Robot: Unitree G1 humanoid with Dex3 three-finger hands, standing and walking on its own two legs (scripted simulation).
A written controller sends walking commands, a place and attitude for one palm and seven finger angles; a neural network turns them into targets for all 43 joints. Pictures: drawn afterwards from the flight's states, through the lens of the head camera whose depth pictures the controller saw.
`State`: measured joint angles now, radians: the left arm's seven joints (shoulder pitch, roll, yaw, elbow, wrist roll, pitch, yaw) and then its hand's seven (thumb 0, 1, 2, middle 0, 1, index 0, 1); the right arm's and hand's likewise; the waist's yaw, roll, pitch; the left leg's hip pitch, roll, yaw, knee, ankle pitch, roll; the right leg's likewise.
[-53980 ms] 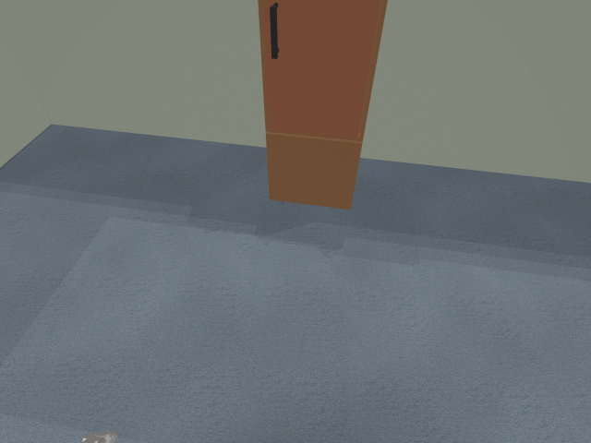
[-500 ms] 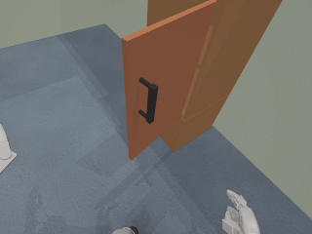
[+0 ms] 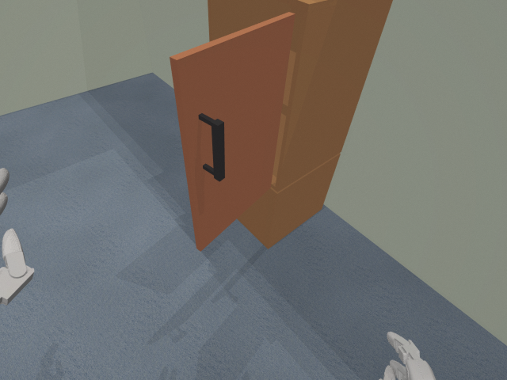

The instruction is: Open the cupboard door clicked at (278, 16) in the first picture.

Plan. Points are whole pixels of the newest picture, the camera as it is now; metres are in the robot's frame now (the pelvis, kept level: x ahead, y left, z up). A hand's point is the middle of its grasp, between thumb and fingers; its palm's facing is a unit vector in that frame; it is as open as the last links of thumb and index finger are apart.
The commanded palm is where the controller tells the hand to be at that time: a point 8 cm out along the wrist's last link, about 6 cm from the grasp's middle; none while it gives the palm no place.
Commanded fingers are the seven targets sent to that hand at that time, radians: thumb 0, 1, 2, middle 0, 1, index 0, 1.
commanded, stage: stop stepping back and stand still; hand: left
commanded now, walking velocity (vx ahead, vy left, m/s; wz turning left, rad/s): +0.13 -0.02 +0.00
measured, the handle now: (212, 148) +0.57 +0.11 +0.05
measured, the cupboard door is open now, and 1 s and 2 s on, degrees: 100 100 100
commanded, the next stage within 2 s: let the arm hang, fingers relaxed in 0.46 s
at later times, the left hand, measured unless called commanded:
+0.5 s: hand (14, 303) +0.16 +0.25 +0.17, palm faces +0.40 -0.78 -0.48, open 7.4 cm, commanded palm +0.10 +0.30 +0.18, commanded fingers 0.00 0.90 0.90 -0.20 -0.30 -0.20 -0.30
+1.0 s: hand out of the picture -0.04 +0.19 -0.17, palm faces +0.09 -0.98 -0.20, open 7.0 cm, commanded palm none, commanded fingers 0.00 0.90 0.90 -0.20 -0.30 -0.20 -0.30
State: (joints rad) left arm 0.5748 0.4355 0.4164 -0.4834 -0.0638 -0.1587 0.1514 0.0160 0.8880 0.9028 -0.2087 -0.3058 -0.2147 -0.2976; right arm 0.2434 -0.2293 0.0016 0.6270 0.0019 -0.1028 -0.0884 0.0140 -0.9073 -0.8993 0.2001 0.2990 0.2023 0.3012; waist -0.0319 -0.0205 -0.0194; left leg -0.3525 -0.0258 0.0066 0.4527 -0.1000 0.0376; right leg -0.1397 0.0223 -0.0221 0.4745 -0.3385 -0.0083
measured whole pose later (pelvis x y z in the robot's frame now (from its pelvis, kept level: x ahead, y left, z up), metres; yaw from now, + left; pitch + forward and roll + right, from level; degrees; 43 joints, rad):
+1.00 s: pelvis -0.03 +0.01 +0.00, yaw +3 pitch -1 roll -1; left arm 0.28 0.20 0.02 1.06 0.00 0.02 0.02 -0.02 0.99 0.90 -0.20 -0.30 -0.21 -0.30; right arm 0.25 -0.18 0.01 1.05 -0.02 0.02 -0.03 0.01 -0.91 -0.90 0.20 0.30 0.20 0.30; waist 0.01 -0.01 0.07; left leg -0.25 -0.03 -0.01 0.46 -0.19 0.03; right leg -0.14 0.02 -0.10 0.42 -0.26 -0.04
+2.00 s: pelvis -0.04 -0.01 +0.01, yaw +2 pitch -2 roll +0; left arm 0.30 0.12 0.01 1.15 0.00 0.00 0.04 0.00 0.91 0.90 -0.19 -0.30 -0.20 -0.29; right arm 0.31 -0.11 0.00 1.14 -0.02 0.02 -0.04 0.00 -0.91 -0.90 0.20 0.30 0.20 0.30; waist -0.01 0.02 0.05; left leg -0.23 -0.01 0.00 0.43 -0.17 0.01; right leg -0.14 0.04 -0.08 0.42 -0.25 -0.06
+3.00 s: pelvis -0.02 -0.02 +0.01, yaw +1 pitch -2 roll +0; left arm 0.27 0.14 0.01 1.15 0.00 -0.01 0.04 0.00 0.91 0.90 -0.20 -0.30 -0.20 -0.29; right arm 0.26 -0.16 0.00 1.15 -0.02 0.01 -0.04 0.00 -0.91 -0.90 0.20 0.30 0.20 0.30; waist -0.01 0.02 0.06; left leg -0.17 0.00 0.00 0.40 -0.19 -0.01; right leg -0.08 0.05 -0.08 0.37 -0.26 -0.07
